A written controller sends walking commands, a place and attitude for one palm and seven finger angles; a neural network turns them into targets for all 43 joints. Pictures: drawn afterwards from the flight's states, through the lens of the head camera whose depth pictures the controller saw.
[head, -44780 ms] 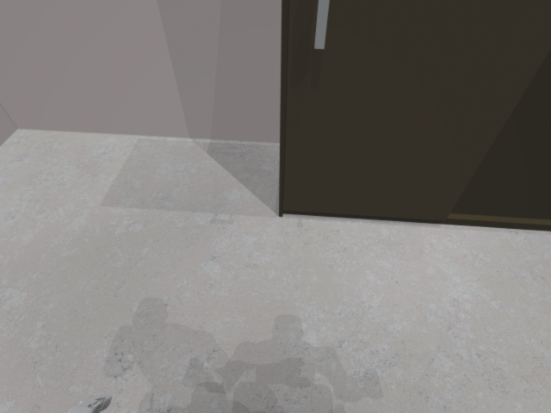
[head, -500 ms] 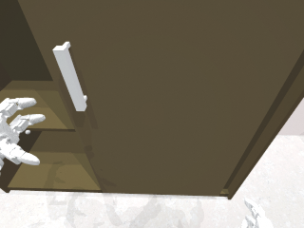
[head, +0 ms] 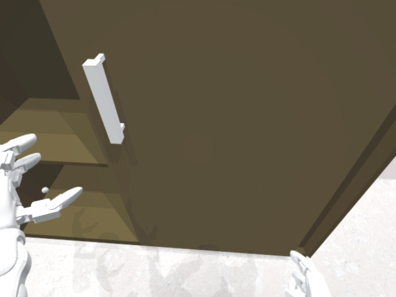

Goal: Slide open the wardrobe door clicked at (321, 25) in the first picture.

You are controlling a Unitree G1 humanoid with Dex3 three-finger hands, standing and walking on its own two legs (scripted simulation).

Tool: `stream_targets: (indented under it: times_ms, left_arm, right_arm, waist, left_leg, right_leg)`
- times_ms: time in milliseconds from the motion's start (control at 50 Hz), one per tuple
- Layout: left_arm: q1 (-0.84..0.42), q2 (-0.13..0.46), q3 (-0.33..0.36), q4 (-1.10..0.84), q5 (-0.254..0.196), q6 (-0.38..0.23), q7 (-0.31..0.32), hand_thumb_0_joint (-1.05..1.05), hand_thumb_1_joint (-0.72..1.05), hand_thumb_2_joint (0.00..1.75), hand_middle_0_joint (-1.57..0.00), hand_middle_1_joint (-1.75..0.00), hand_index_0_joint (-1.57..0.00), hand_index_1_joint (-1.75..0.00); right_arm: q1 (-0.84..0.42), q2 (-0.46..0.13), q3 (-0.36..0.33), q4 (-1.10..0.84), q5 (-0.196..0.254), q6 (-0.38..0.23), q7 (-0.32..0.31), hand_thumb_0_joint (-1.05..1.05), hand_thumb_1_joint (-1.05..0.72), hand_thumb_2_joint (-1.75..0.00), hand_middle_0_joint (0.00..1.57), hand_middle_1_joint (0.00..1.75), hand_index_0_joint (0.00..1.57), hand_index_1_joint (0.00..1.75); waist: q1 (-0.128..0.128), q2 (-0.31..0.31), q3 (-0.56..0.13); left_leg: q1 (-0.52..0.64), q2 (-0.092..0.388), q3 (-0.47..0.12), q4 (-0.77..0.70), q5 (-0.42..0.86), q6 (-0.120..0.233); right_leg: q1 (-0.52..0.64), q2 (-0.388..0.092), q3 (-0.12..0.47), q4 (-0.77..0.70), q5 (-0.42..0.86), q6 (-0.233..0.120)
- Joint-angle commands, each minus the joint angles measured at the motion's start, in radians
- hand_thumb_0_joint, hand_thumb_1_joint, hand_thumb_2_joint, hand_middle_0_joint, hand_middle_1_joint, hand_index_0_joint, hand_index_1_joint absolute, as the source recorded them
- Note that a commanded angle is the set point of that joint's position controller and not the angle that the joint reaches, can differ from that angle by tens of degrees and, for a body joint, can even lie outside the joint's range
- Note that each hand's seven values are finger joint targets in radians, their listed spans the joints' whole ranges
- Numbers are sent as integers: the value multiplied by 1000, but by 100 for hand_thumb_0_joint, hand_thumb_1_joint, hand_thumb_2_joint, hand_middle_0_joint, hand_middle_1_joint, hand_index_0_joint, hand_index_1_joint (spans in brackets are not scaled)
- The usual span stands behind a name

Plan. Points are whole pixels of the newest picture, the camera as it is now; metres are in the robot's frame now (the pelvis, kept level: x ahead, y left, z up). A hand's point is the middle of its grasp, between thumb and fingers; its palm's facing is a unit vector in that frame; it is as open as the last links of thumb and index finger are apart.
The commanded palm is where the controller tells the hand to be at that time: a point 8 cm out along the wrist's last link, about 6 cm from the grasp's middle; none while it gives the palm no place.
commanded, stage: draw the hand back to the body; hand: left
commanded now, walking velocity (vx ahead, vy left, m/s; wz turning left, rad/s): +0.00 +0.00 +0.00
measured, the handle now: (109, 101) +0.47 +0.28 +0.16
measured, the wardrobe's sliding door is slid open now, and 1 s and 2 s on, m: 0.65 0.65 0.65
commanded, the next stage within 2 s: step back with the hand held close in 0.68 s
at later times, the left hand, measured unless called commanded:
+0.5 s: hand (69, 204) +0.20 +0.23 +0.16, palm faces +0.48 -0.80 -0.36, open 7.6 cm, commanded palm +0.15 +0.27 +0.17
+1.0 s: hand (76, 199) +0.21 +0.23 +0.15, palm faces +0.42 -0.80 -0.44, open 7.4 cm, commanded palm +0.15 +0.27 +0.17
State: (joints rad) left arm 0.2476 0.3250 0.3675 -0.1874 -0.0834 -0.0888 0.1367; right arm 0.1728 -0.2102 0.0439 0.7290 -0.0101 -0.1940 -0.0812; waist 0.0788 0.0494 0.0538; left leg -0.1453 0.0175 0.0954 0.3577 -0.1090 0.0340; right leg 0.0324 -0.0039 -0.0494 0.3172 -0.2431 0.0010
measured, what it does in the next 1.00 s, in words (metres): stands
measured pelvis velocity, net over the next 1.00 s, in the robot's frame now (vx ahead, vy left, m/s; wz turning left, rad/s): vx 0.01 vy -0.03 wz -0.01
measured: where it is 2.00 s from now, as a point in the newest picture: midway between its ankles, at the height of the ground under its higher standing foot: outside the picture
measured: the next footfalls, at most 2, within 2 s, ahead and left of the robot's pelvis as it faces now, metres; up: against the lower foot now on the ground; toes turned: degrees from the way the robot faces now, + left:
none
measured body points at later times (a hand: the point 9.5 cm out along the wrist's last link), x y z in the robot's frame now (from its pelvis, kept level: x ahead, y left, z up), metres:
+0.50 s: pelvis +0.02 -0.03 +0.00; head -0.02 -0.06 +0.45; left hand +0.16 +0.27 +0.18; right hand +0.20 -0.26 -0.09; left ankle +0.06 +0.10 -0.75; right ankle -0.04 -0.12 -0.75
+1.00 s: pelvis +0.01 -0.03 -0.01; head +0.00 -0.05 +0.44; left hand +0.18 +0.27 +0.18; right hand +0.20 -0.26 -0.09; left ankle +0.06 +0.10 -0.74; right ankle -0.04 -0.12 -0.74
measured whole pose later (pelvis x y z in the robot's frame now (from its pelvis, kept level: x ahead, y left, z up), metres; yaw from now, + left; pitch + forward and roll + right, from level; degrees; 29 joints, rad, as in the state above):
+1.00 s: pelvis +0.01 -0.03 -0.01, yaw -1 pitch -2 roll -1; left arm 0.49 0.36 0.36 -0.40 -0.06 -0.14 0.11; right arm 0.16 -0.25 0.00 0.63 0.01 -0.08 -0.09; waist 0.03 0.07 0.00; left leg -0.29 0.06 0.08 0.49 -0.17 0.00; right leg -0.11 0.04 -0.05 0.45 -0.31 -0.03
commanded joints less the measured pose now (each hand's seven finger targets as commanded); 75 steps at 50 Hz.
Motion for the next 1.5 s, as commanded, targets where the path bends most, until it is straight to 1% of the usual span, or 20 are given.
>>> stream_targets:
  times_ms: [0,60,220,280,380,620,760,780,800,820,840,900,940,1000,1060,1120,1240,1320,1400,1480]
  left_arm:
    - [-81,221,90,-287,1,-71,13,0,39,65,-22,-60,-22,-60]
    - [-10,212,93,-303,-6,-70,9,0,50,71,-21,-53,-21,-53]
    - [115,192,75,-395,-5,-83,5,0,79,85,-20,-36,-20,-36]
    - [150,189,68,-414,-5,-88,5,0,90,90,-20,-30,-20,-30]
    - [116,194,78,-379,-8,-88,7,0,90,90,-20,-30,-20,-30]
    - [127,196,79,-372,-9,-95,1,0,90,90,-20,-30,-20,-30]
    - [121,192,77,-386,-9,-99,-2,0,90,90,-20,-30,-20,-30]
    - [73,209,89,-377,-10,-101,3,0,90,90,-20,-30,-20,-30]
    - [-98,377,217,-440,2,-140,11,0,90,90,-20,-30,-20,-30]
    - [82,242,121,-313,6,-128,-7,0,90,90,-20,-30,-20,-30]
    - [135,209,90,-308,12,-118,-16,0,90,90,-20,-30,-20,-30]
    - [189,224,99,-408,18,-120,-11,0,90,90,-20,-30,-20,-30]
    - [231,246,124,-443,17,-112,-1,0,90,90,-20,-30,-20,-30]
    - [266,286,168,-466,12,-103,13,0,90,90,-20,-30,-20,-30]
    - [265,281,169,-452,8,-105,20,0,90,90,-20,-30,-20,-30]
    - [253,277,166,-438,10,-116,29,0,90,90,-20,-30,-20,-30]
    - [203,247,139,-426,24,-149,41,0,90,90,-20,-30,-20,-30]
    - [199,249,155,-470,41,-172,50,0,90,90,-20,-30,-20,-30]
    - [235,277,189,-506,38,-186,51,0,90,90,-20,-30,-20,-30]
    - [207,244,168,-496,40,-192,50,0,90,90,-20,-30,-20,-30]
  right_arm:
    - [-138,-143,-64,-165,1,-47,-7,0,-90,-90,20,30,20,30]
    - [-139,-137,-67,-175,0,-36,-2,0,-90,-90,20,30,20,30]
    - [-136,-131,-76,-192,1,-28,1,0,-90,-90,20,30,20,30]
    - [-135,-129,-79,-198,0,-28,0,0,-90,-90,20,30,20,30]
    - [-137,-125,-78,-189,2,-19,-10,0,-90,-90,20,30,20,30]
    - [-143,-121,-79,-187,-2,-17,-15,0,-90,-90,20,30,20,30]
    - [-146,-118,-79,-187,0,-17,-17,0,-90,-90,20,30,20,30]
    - [-142,-119,-78,-179,1,-15,-18,0,-90,-90,20,30,20,30]
    - [-148,-120,-56,-220,17,7,-9,0,-90,-90,20,30,20,30]
    - [-141,-103,-57,-185,2,23,-15,0,-90,-90,20,30,20,30]
    - [-134,-114,-63,-212,8,34,-8,0,-90,-90,20,30,20,30]
    - [-120,-118,-69,-254,18,57,-11,0,-90,-90,20,30,20,30]
    - [-112,-122,-70,-274,19,72,-15,0,-90,-90,20,30,20,30]
    - [-104,-124,-71,-294,22,91,-25,0,-90,-90,20,30,20,30]
    - [-95,-125,-69,-306,23,104,-31,0,-90,-90,20,30,20,30]
    - [-90,-134,-71,-305,19,101,-36,0,-90,-90,20,30,20,30]
    - [-84,-145,-68,-304,15,74,-34,0,-90,-90,20,30,20,30]
    - [-82,-149,-76,-306,10,54,-34,0,-90,-90,20,30,20,30]
    - [-75,-138,-81,-302,8,35,-29,0,-90,-90,20,30,20,30]
    - [-67,-138,-82,-282,4,25,-28,0,-90,-90,20,30,20,30]
  waist:
    - [-9,43,-129]
    - [-8,-7,-96]
    - [-8,40,-90]
    - [-10,-9,-68]
    - [-15,-22,-30]
    - [-6,-38,-56]
    - [-6,-1,-61]
    - [-12,-13,-62]
    - [-42,29,37]
    - [-52,-94,3]
    - [-47,-163,-54]
    - [-42,-49,-217]
    - [-41,20,-241]
    - [-43,-5,-242]
    - [-50,-40,-192]
    - [-48,19,-166]
    - [-51,42,-98]
    - [-42,132,-129]
    - [-43,61,-184]
    - [-54,36,-136]
  left_leg:
    - [180,23,-77,-60,22,-29]
    - [163,22,-68,-53,28,-26]
    - [169,16,-44,-19,81,-19]
    - [159,13,-38,-9,72,-14]
    - [149,8,-28,-2,50,-12]
    - [165,4,-24,12,95,-2]
    - [173,2,-20,13,99,-4]
    - [175,2,-22,11,94,-4]
    - [87,28,-44,62,38,-10]
    - [54,43,-55,127,107,-2]
    - [51,39,-46,166,142,0]
    - [39,43,-36,184,231,1]
    - [54,60,-41,181,314,-1]
    - [42,75,-59,188,339,-6]
    - [6,90,-80,166,277,-9]
    - [-34,107,-110,116,179,-5]
    - [-194,126,-182,-45,-337,5]
    - [-295,142,-231,-145,-490,11]
    - [-228,121,-208,-97,-414,-3]
    - [-248,106,-195,-60,-464,-10]
  right_leg:
    - [-124,39,26,-71,89,-27]
    - [-135,35,25,-76,96,-21]
    - [-136,25,36,-69,163,-16]
    - [-151,23,34,-72,166,-10]
    - [-173,17,43,-83,157,-3]
    - [-153,6,55,-70,247,4]
    - [-155,7,53,-70,244,5]
    - [-158,8,52,-72,236,4]
    - [-270,-46,112,-93,306,7]
    - [-299,-84,92,-58,430,10]
    - [-279,-102,98,-23,545,31]
    - [-191,-128,94,84,652,34]
    - [-220,-110,86,109,556,21]
    - [-252,-99,84,116,463,3]
    - [-305,-83,89,109,312,-6]
    - [-321,-60,89,109,167,-9]
    - [-320,-22,82,98,-156,-15]
    - [-205,29,38,186,-149,-18]
    - [-225,22,69,151,-119,-30]
    - [-302,3,124,119,-196,-47]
